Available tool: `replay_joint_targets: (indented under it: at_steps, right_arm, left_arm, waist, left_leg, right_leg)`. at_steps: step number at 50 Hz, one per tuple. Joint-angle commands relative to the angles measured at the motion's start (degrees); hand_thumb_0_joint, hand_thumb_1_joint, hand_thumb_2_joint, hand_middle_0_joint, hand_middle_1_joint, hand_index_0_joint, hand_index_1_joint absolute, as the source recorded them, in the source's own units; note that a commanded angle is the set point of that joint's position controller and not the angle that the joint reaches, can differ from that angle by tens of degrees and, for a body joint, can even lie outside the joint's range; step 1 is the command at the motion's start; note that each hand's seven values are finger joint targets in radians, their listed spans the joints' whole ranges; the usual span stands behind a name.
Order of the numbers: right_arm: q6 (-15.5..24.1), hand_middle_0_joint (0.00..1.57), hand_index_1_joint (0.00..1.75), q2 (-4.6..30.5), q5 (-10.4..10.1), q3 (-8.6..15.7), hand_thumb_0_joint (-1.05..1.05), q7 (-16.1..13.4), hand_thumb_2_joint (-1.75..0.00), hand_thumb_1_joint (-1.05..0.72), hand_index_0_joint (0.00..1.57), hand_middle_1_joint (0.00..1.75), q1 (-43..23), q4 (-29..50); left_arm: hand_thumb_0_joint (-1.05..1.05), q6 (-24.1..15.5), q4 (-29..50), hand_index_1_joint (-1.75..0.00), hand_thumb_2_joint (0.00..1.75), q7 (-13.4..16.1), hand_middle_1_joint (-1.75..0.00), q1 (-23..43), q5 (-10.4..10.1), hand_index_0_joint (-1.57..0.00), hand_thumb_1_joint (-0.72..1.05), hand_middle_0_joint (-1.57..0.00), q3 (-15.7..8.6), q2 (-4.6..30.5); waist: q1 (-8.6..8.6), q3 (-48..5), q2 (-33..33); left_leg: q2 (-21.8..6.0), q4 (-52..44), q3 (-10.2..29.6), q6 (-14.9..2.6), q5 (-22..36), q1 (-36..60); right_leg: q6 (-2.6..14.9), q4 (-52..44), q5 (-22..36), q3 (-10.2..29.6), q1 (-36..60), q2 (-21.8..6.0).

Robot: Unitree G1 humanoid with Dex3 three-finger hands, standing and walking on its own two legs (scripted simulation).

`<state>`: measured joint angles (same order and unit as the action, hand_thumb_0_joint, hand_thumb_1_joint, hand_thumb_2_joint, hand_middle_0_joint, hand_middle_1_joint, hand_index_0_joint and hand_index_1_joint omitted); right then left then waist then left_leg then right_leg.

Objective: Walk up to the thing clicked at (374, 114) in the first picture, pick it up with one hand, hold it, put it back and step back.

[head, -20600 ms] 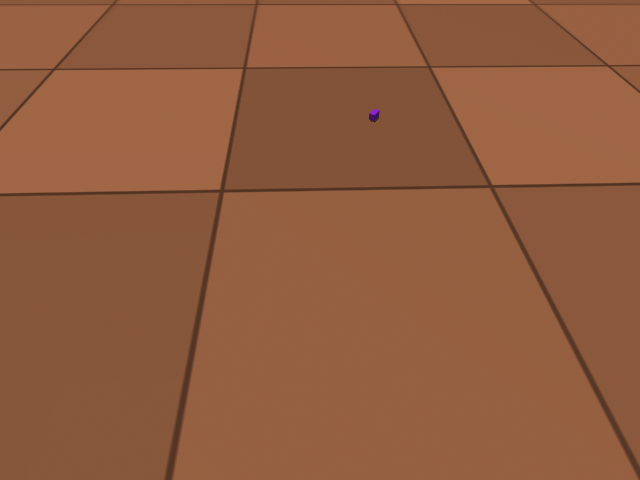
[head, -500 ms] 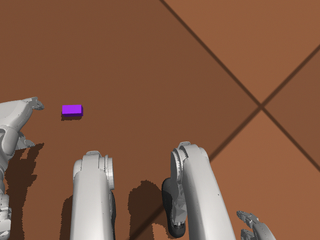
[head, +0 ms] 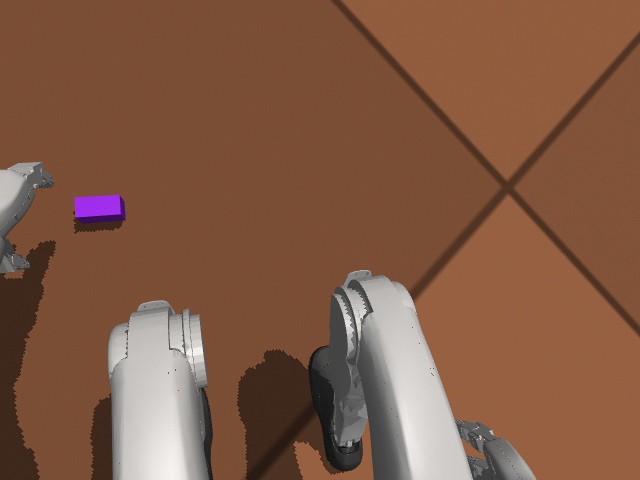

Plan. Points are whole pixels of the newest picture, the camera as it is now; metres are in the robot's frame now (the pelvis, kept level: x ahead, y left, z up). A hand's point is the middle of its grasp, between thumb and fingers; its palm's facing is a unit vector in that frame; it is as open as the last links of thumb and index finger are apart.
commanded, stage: rise first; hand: left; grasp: from above
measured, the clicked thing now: (100, 209) +0.50 +0.25 -0.33
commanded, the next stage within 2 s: none
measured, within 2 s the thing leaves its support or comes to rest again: neither
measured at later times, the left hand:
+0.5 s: hand (24, 220) +0.45 +0.31 -0.19, palm faces -0.46 -0.06 -0.88, open 12.1 cm
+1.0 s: hand (38, 220) +0.45 +0.30 -0.21, palm faces -0.46 -0.05 -0.89, open 12.2 cm
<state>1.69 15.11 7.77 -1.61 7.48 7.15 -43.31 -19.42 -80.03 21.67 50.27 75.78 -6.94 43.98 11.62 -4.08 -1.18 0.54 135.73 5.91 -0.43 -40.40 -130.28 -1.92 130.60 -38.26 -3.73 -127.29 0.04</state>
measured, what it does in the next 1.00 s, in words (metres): stands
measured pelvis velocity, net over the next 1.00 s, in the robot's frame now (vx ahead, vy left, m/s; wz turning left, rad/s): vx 0.00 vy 0.00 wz -0.03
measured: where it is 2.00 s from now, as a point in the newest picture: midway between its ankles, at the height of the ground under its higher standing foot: (268, 448)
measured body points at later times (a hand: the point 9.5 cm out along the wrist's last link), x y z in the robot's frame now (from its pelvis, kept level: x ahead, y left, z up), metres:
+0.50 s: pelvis +0.01 +0.00 -0.01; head +0.26 +0.07 +0.36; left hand +0.47 +0.31 -0.14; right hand +0.06 -0.28 -0.12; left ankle +0.07 +0.12 -0.31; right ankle +0.10 -0.13 -0.31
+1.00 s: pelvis +0.00 +0.00 -0.02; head +0.25 +0.08 +0.35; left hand +0.47 +0.30 -0.16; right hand +0.04 -0.28 -0.11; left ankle +0.07 +0.12 -0.31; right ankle +0.10 -0.13 -0.31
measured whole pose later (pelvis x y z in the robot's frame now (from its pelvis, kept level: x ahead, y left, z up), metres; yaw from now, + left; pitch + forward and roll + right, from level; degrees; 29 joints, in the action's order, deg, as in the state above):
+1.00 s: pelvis +0.00 +0.00 -0.02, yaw -2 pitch +34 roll -9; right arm 3.2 15.9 9.1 -4.9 8.6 8.5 -42.7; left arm -16.8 -85.2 25.6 53.3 76.1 -6.9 46.6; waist 15.4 -1.6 -2.1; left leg 0.4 140.1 7.4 -0.4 -40.7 -133.5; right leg -2.2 133.6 -37.7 -4.9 -130.1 0.7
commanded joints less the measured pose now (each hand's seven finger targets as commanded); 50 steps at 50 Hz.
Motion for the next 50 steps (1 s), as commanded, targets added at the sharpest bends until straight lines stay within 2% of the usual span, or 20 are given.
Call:
replay_joint_targets:
  at_steps: [1,9,10,11,13,14,16,20,21,23,30,32,34,36,39,43,45,46,48,50]
  right_arm:
    - [-0.17,0.20,0.30,14.26,0.65,4.51,0.00,-0.52,-0.90,-0.91,0.20,0.30,11.73,0.75]
    - [-0.08,0.20,0.30,14.21,1.12,4.39,0.00,-0.42,-0.90,-0.91,0.20,0.30,11.39,0.82]
    - [-0.02,0.20,0.30,14.64,1.09,4.70,0.00,-0.49,-0.90,-0.91,0.20,0.30,11.69,0.82]
    - [0.08,0.20,0.30,14.41,1.11,4.54,0.00,-0.44,-0.90,-0.91,0.20,0.30,11.83,0.69]
    - [0.29,0.20,0.30,14.44,1.16,4.28,0.00,-0.38,-0.90,-0.91,0.20,0.30,11.81,0.68]
    - [0.28,0.20,0.30,14.64,1.20,4.14,0.00,-0.29,-0.90,-0.91,0.20,0.30,12.26,0.61]
    - [0.36,0.20,0.30,14.82,1.25,4.20,0.00,-0.24,-0.90,-0.91,0.20,0.30,12.19,0.68]
    - [0.30,0.20,0.30,14.69,1.41,3.56,0.00,-0.01,-0.90,-0.91,0.20,0.30,12.61,0.79]
    - [0.33,0.20,0.30,15.11,1.46,3.73,0.00,-0.03,-0.90,-0.91,0.20,0.30,13.05,0.78]
    - [0.28,0.20,0.30,14.94,0.98,3.56,0.00,-0.03,-0.90,-0.91,0.20,0.30,12.39,0.97]
    - [0.21,0.20,0.30,15.13,1.37,2.58,0.00,0.20,-0.90,-0.91,0.20,0.30,12.80,0.98]
    - [0.18,0.20,0.30,15.22,1.46,2.30,0.00,0.13,-0.90,-0.91,0.20,0.30,12.66,1.06]
    - [0.39,0.20,0.30,15.50,1.44,2.22,0.00,0.13,-0.90,-0.91,0.20,0.30,12.48,0.93]
    - [0.56,0.20,0.30,15.71,1.58,2.24,0.00,0.20,-0.90,-0.90,0.20,0.30,12.71,1.09]
    - [0.74,0.20,0.30,15.80,1.33,2.04,0.00,0.19,-0.90,-0.90,0.20,0.30,12.20,1.14]
    - [1.13,0.20,0.30,16.00,1.26,2.06,0.00,0.30,-0.90,-0.90,0.20,0.30,12.28,0.98]
    - [1.19,0.20,0.30,16.32,1.31,2.05,0.00,0.31,-0.90,-0.90,0.20,0.30,12.34,1.17]
    - [1.44,0.20,0.30,15.99,1.19,1.89,0.00,0.39,-0.90,-0.91,0.20,0.30,12.34,1.14]
    - [1.54,0.20,0.30,16.12,1.30,1.83,0.00,0.45,-0.90,-0.90,0.20,0.30,12.52,0.98]
    - [1.68,0.20,0.30,16.17,1.34,1.54,0.00,0.42,-0.90,-0.90,0.20,0.30,12.73,1.05]
  left_arm:
    - [0.00,-0.27,7.02,-0.58,0.67,3.35,-0.57,16.11,-0.81,-0.44,-0.12,-0.45,-2.96,15.65]
    - [0.00,0.80,7.42,-0.63,0.71,4.89,-0.62,16.95,-0.72,-0.40,-0.18,-0.41,-3.01,16.38]
    - [0.00,0.96,7.53,-0.62,0.71,5.16,-0.61,17.25,-1.03,-0.40,-0.17,-0.41,-3.98,17.14]
    - [0.00,1.33,6.77,-0.62,0.71,5.12,-0.62,16.48,-0.89,-0.40,-0.17,-0.41,-3.08,16.11]
    - [0.00,1.61,7.00,-0.65,0.73,5.25,-0.65,17.52,-1.31,-0.38,-0.20,-0.39,-3.09,16.51]
    - [0.00,2.11,5.60,-0.65,0.73,5.21,-0.64,15.95,-1.10,-0.38,-0.20,-0.39,-3.52,16.39]
    - [0.00,2.26,6.68,-0.66,0.73,5.04,-0.66,17.66,-1.66,-0.37,-0.20,-0.38,-2.82,16.19]
    - [0.00,2.72,5.90,-0.66,0.73,4.18,-0.65,17.02,-1.65,-0.38,-0.19,-0.39,-2.27,16.23]
    - [0.00,2.80,6.27,-0.67,0.72,4.15,-0.67,16.59,-1.70,-0.38,-0.20,-0.38,-3.07,17.12]
    - [0.00,2.79,6.58,-0.67,0.73,3.99,-0.67,16.95,-2.64,-0.37,-0.20,-0.38,-2.74,16.76]
    - [0.00,2.00,5.19,-0.69,0.72,3.82,-0.69,18.36,-1.99,-0.38,-0.19,-0.37,-2.66,18.01]
    - [0.00,1.72,3.91,-0.67,0.82,4.05,-0.63,17.87,-1.59,-0.34,-0.29,-0.38,-2.57,17.58]
    - [0.00,1.69,3.82,-0.68,0.74,4.42,-0.68,18.07,-1.75,-0.37,-0.21,-0.38,-2.59,17.72]
    - [0.00,1.61,3.93,-0.67,0.74,4.67,-0.66,18.95,-1.68,-0.37,-0.21,-0.38,-2.00,16.93]
    - [0.00,1.69,2.93,-0.67,0.75,5.12,-0.66,19.84,-1.25,-0.37,-0.21,-0.39,-1.50,17.14]
    - [0.00,2.19,3.26,-0.68,0.75,5.63,-0.67,19.45,-0.99,-0.37,-0.22,-0.38,-1.27,16.86]
    - [0.00,2.52,3.60,-0.69,0.75,6.23,-0.68,19.86,-1.13,-0.36,-0.22,-0.37,-1.94,17.15]
    - [0.00,2.70,3.02,-0.68,0.75,6.19,-0.67,19.89,-0.86,-0.37,-0.21,-0.38,-1.20,16.71]
    - [0.00,2.92,2.87,-0.68,0.76,6.45,-0.67,20.51,-0.73,-0.36,-0.22,-0.38,-1.36,16.71]
    - [0.00,3.27,2.86,-0.69,0.75,6.72,-0.67,20.26,-1.02,-0.36,-0.22,-0.37,-1.86,17.32]
  waist:
    - [-0.33,-38.33,15.74]
    - [0.11,-37.68,17.41]
    - [0.19,-38.34,16.75]
    - [0.23,-37.52,17.20]
    - [0.43,-37.74,17.38]
    - [0.33,-37.45,17.33]
    - [1.00,-38.10,17.72]
    - [1.44,-37.42,16.99]
    - [1.09,-37.96,16.80]
    - [0.83,-37.89,17.66]
    - [1.98,-35.96,16.12]
    - [2.26,-35.48,16.18]
    - [1.91,-35.29,17.12]
    - [2.85,-35.10,18.04]
    - [3.00,-33.95,18.23]
    - [3.19,-34.65,19.78]
    - [3.29,-34.90,20.30]
    - [3.56,-34.08,20.56]
    - [4.16,-33.90,20.27]
    - [3.90,-34.46,20.31]
  left_leg:
    - [1.15,-14.17,-3.31,-1.39,12.55,31.36]
    - [1.02,-13.02,-3.77,-1.52,11.94,29.70]
    - [0.81,-13.04,-3.42,-1.51,11.93,30.25]
    - [0.78,-13.04,-3.40,-1.43,12.12,30.56]
    - [0.79,-12.94,-3.38,-1.47,11.95,29.69]
    - [0.78,-13.15,-3.15,-1.36,12.58,30.15]
    - [0.61,-12.61,-2.94,-1.39,13.10,30.01]
    - [0.86,-12.23,-3.11,-1.60,13.39,28.93]
    - [0.81,-11.85,-3.17,-1.64,14.10,29.72]
    - [0.74,-12.35,-2.80,-1.33,14.04,29.94]
    - [0.84,-10.76,-3.23,-1.84,12.62,26.53]
    - [0.89,-10.75,-3.28,-1.82,11.74,26.23]
    - [0.85,-11.33,-2.95,-1.57,11.17,27.02]
    - [0.67,-11.56,-2.56,-1.46,11.02,27.73]
    - [0.68,-11.89,-2.20,-1.38,9.00,26.64]
    - [0.50,-11.93,-1.75,-1.08,10.30,28.58]
    - [0.35,-12.21,-1.43,-0.97,10.77,29.05]
    - [0.46,-12.25,-1.56,-0.96,10.14,28.51]
    - [0.38,-11.91,-1.73,-1.09,10.36,27.94]
    - [0.52,-11.45,-2.16,-1.28,10.97,27.58]
  right_leg:
    - [3.63,-12.04,11.20,-4.16,16.69,1.43]
    - [3.70,-11.26,11.48,-4.02,16.42,1.65]
    - [3.61,-11.07,11.40,-4.24,16.03,1.62]
    - [3.69,-10.95,11.47,-4.23,15.57,1.53]
    - [3.73,-10.87,11.61,-4.29,16.08,1.71]
    - [3.69,-10.54,11.85,-4.47,15.77,1.53]
    - [3.61,-10.06,12.50,-4.64,15.88,1.59]
    - [3.52,-10.44,13.15,-4.59,17.43,1.66]
    - [3.46,-10.64,13.85,-4.51,17.86,1.54]
    - [3.65,-10.00,13.46,-4.58,16.89,1.62]
    - [3.58,-10.26,13.07,-4.69,17.99,2.01]
    - [3.51,-10.53,12.39,-4.75,17.85,2.14]
    - [3.73,-10.11,11.43,-5.09,16.48,2.13]
    - [3.53,-9.83,11.22,-5.56,15.64,2.06]
    - [3.79,-9.80,9.67,-5.74,14.11,2.17]
    - [3.67,-8.88,10.66,-6.03,13.31,2.11]
    - [3.41,-8.48,11.03,-6.36,12.91,1.93]
    - [3.70,-8.58,10.78,-6.11,12.65,1.97]
    - [3.43,-8.71,11.06,-6.18,13.08,1.98]
    - [3.32,-8.85,11.71,-6.05,14.04,2.01]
